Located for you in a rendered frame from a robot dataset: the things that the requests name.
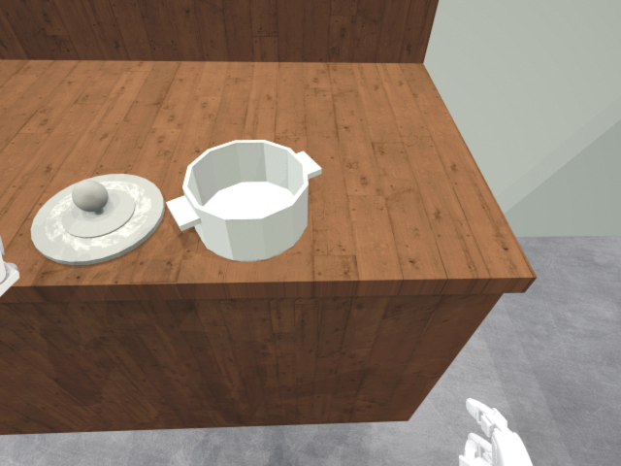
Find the pot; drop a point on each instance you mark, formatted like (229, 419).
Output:
(247, 199)

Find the lid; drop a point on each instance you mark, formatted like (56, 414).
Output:
(64, 233)

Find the table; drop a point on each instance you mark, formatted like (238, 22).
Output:
(405, 254)

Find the left robot hand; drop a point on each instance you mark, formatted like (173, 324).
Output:
(8, 275)

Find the knob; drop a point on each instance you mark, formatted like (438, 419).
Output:
(90, 196)

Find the right robot hand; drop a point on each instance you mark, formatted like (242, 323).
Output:
(507, 448)

